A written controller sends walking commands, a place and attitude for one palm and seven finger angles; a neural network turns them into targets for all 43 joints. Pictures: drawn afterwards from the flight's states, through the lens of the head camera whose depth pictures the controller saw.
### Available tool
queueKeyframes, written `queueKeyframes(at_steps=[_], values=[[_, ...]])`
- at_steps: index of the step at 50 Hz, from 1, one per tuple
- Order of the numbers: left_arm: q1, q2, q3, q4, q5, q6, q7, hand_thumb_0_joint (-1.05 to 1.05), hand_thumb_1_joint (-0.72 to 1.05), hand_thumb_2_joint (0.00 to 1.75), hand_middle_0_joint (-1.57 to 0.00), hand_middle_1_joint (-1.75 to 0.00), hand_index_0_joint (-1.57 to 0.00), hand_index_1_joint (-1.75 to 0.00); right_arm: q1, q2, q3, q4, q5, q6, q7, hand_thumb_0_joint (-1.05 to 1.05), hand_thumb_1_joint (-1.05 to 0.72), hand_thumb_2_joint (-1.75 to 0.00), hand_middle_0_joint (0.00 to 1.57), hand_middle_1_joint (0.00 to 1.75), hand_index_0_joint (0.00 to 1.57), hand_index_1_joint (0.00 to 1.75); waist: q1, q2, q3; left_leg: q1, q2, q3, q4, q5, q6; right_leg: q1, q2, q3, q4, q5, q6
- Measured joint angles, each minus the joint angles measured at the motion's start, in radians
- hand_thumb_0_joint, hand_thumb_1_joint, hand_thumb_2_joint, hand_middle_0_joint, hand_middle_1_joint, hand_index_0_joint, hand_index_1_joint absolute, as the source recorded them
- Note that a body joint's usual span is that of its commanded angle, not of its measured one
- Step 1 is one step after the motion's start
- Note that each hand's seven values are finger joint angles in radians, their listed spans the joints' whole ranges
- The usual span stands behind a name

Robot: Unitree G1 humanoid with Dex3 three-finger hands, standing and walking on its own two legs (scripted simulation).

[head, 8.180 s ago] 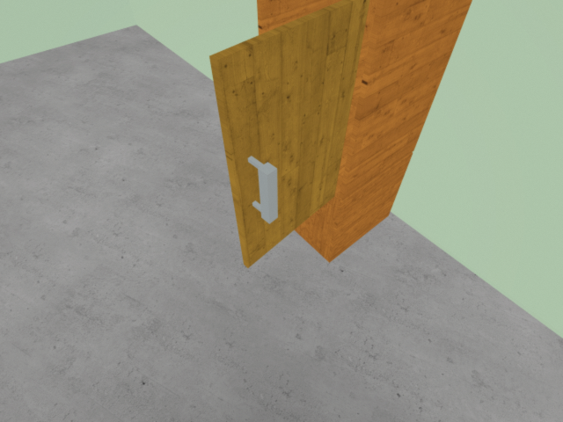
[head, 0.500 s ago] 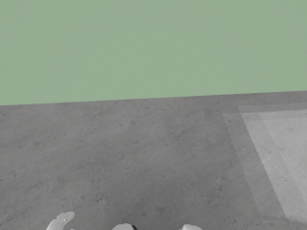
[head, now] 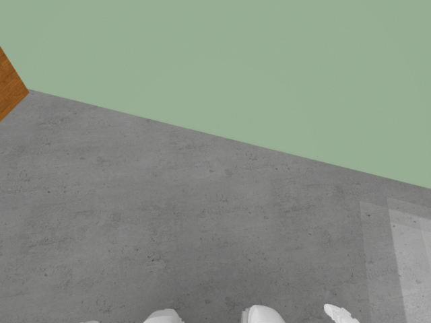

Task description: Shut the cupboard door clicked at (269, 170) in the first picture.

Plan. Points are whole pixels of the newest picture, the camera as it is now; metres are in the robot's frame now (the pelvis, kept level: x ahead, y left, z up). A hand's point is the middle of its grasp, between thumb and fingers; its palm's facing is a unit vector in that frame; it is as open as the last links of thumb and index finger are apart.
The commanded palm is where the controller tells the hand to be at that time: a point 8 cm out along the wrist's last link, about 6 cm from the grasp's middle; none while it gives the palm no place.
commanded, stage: walk to a spot facing it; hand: left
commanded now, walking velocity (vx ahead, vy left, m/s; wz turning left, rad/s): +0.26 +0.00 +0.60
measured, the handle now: out of the picture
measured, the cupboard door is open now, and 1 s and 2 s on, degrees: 95 95 95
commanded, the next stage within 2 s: none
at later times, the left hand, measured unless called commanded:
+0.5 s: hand out of the picture +0.03 +0.16 -0.15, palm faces +0.35 -0.91 -0.21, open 7.4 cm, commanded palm none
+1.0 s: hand (75, 254) +0.25 +0.30 -0.14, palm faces +0.49 -0.85 -0.16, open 7.4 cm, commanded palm none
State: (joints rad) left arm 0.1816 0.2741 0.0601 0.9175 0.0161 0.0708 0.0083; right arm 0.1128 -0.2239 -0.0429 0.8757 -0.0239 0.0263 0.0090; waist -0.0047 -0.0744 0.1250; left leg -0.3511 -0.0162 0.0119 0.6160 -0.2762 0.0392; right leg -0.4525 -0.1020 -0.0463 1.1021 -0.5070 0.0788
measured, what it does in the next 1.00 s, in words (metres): walks ahead, turning left: right foot, then left foot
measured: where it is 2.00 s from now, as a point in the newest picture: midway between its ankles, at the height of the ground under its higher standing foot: (138, 206)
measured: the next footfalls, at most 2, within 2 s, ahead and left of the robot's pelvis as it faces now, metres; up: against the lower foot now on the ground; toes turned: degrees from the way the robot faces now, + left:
right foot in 0.26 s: +0.08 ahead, -0.17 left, +0.00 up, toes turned +7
left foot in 0.64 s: +0.21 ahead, +0.16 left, +0.00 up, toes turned +33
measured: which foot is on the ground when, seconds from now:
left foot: down 0.00-0.26, up 0.28-0.62, down 0.64-1.00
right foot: up 0.00-0.24, down 0.26-0.64, up 0.66-1.00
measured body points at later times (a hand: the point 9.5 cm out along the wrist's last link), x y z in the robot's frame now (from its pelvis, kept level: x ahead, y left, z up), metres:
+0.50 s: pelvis +0.09 -0.03 +0.02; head +0.13 -0.01 +0.46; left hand +0.02 +0.20 -0.13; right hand +0.26 -0.25 -0.12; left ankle +0.10 +0.12 -0.66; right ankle +0.04 -0.17 -0.73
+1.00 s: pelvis +0.24 +0.09 +0.02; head +0.26 +0.11 +0.47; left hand +0.22 +0.35 -0.13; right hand +0.39 -0.11 -0.12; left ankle +0.18 +0.14 -0.73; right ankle +0.41 -0.01 -0.67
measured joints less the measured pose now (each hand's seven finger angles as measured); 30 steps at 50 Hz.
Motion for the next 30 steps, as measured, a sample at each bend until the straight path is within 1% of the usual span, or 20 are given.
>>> queueKeyframes(at_steps=[3,6,9,11,12,13,14,15,17,18,20,22,25,28,30], values=[[-0.026,0.006,0.007,-0.017,0.001,-0.006,-0.008,0.01,0.91,0.90,-0.20,-0.30,-0.20,-0.30,0.018,0.004,0.005,0.011,-0.003,0.005,-0.006,0.01,-0.91,-0.90,0.20,0.30,0.20,0.30,0.002,0.024,-0.007,0.018,-0.001,-0.043,-0.055,0.037,-0.005,-0.027,0.016,0.024,-0.030,0.052,-0.001],[-0.038,0.005,0.009,-0.032,0.003,-0.016,-0.017,0.01,0.91,0.90,-0.20,-0.30,-0.20,-0.30,0.040,0.005,0.005,0.026,-0.007,0.009,-0.002,0.01,-0.91,-0.90,0.20,0.30,0.20,0.30,0.001,0.049,-0.027,0.027,-0.001,-0.081,-0.087,0.054,-0.011,-0.008,0.029,0.033,-0.136,0.066,-0.007],[-0.041,0.003,0.008,-0.041,0.004,-0.028,-0.027,0.01,0.91,0.90,-0.20,-0.30,-0.20,-0.30,0.064,0.005,0.000,0.038,-0.010,0.012,0.004,0.01,-0.91,-0.90,0.20,0.30,0.21,0.30,-0.008,0.071,-0.049,0.030,-0.004,-0.117,-0.095,0.053,-0.019,0.045,0.047,0.027,-0.275,0.064,-0.014],[-0.037,0.002,0.007,-0.046,0.004,-0.040,-0.032,0.00,0.91,0.90,-0.20,-0.30,-0.20,-0.30,0.080,0.003,-0.006,0.046,-0.010,0.015,0.007,0.01,-0.91,-0.90,0.20,0.30,0.21,0.30,-0.015,0.084,-0.061,0.025,-0.007,-0.142,-0.079,0.039,-0.028,0.105,0.066,0.016,-0.393,0.085,-0.019],[-0.031,0.003,0.006,-0.050,0.005,-0.049,-0.035,0.00,0.91,0.90,-0.20,-0.30,-0.20,-0.30,0.090,0.002,-0.009,0.050,-0.007,0.018,0.007,0.01,-0.91,-0.90,0.20,0.30,0.21,0.30,-0.017,0.086,-0.070,0.016,-0.013,-0.153,-0.056,0.022,-0.032,0.148,0.074,0.009,-0.473,0.096,-0.023],[-0.020,0.007,0.006,-0.057,0.009,-0.061,-0.035,0.00,0.91,0.90,-0.20,-0.30,-0.20,-0.30,0.102,0.003,-0.013,0.053,-0.003,0.020,0.007,0.01,-0.91,-0.90,0.20,0.30,0.21,0.30,-0.014,0.076,-0.084,-0.007,-0.025,-0.153,-0.005,-0.041,-0.032,0.185,0.070,0.012,-0.556,0.097,-0.042],[-0.014,0.003,0.006,-0.058,0.011,-0.072,-0.031,0.00,0.91,0.90,-0.20,-0.30,-0.20,-0.30,0.105,-0.001,-0.017,0.061,-0.001,0.023,0.008,0.01,-0.91,-0.90,0.20,0.30,0.21,0.30,-0.007,0.078,-0.084,-0.038,-0.025,-0.139,0.083,-0.121,-0.036,0.189,0.068,0.006,-0.566,0.169,-0.055],[-0.007,-0.008,0.003,-0.055,0.010,-0.078,-0.025,0.00,0.91,0.90,-0.20,-0.30,-0.20,-0.30,0.104,-0.010,-0.022,0.071,-0.002,0.029,0.011,0.01,-0.91,-0.90,0.20,0.30,0.21,0.30,-0.008,0.087,-0.080,-0.074,-0.021,-0.122,0.190,-0.162,-0.038,0.200,0.065,-0.013,-0.558,0.192,-0.063],[0.020,-0.031,-0.003,-0.042,0.007,-0.087,-0.020,0.00,0.91,0.90,-0.20,-0.30,-0.20,-0.30,0.106,-0.025,-0.031,0.079,-0.009,0.037,0.023,0.01,-0.91,-0.90,0.20,0.30,0.20,0.30,-0.012,0.099,-0.082,-0.143,-0.003,-0.077,0.372,-0.146,-0.046,0.247,0.052,-0.052,-0.589,0.191,-0.065],[0.038,-0.040,-0.005,-0.032,0.006,-0.091,-0.018,0.00,0.91,0.90,-0.20,-0.30,-0.20,-0.30,0.104,-0.030,-0.034,0.081,-0.011,0.038,0.029,0.01,-0.91,-0.90,0.20,0.30,0.20,0.30,-0.012,0.097,-0.084,-0.170,0.010,-0.053,0.433,-0.118,-0.053,0.274,0.044,-0.067,-0.617,0.190,-0.063],[0.071,-0.053,-0.009,-0.010,0.005,-0.102,-0.015,0.00,0.91,0.90,-0.20,-0.30,-0.20,-0.30,0.095,-0.035,-0.036,0.079,-0.013,0.037,0.039,0.01,-0.91,-0.90,0.20,0.30,0.20,0.30,-0.015,0.084,-0.083,-0.208,0.038,-0.014,0.483,-0.063,-0.067,0.327,0.028,-0.096,-0.680,0.198,-0.057],[0.099,-0.063,-0.014,0.014,0.006,-0.113,-0.014,0.00,0.91,0.90,-0.20,-0.30,-0.20,-0.30,0.077,-0.036,-0.036,0.071,-0.010,0.033,0.046,0.02,-0.91,-0.90,0.19,0.30,0.20,0.30,-0.014,0.066,-0.073,-0.226,0.059,0.014,0.451,-0.034,-0.075,0.373,0.010,-0.126,-0.730,0.204,-0.050],[0.138,-0.077,-0.023,0.045,0.008,-0.126,-0.015,0.00,0.91,0.90,-0.20,-0.30,-0.20,-0.30,0.034,-0.038,-0.030,0.060,-0.008,0.027,0.053,0.02,-0.91,-0.90,0.19,0.30,0.20,0.30,0.002,0.048,-0.048,-0.232,0.076,0.045,0.330,-0.010,-0.073,0.426,-0.012,-0.171,-0.767,0.192,-0.036],[0.181,-0.083,-0.026,0.076,0.011,-0.129,-0.018,0.00,0.91,0.90,-0.20,-0.30,-0.20,-0.30,-0.020,-0.038,-0.020,0.050,-0.007,0.019,0.056,0.02,-0.91,-0.90,0.19,0.30,0.20,0.30,0.027,0.036,-0.024,-0.213,0.075,0.079,0.190,-0.007,-0.058,0.470,-0.033,-0.214,-0.761,0.153,-0.012],[0.211,-0.079,-0.024,0.096,0.012,-0.125,-0.020,0.00,0.90,0.90,-0.20,-0.30,-0.20,-0.30,-0.054,-0.033,-0.011,0.038,-0.008,0.005,0.054,0.01,-0.92,-0.90,0.19,0.30,0.20,0.30,0.041,0.021,-0.011,-0.177,0.056,0.110,0.099,-0.027,-0.035,0.489,-0.057,-0.238,-0.721,0.107,0.008]])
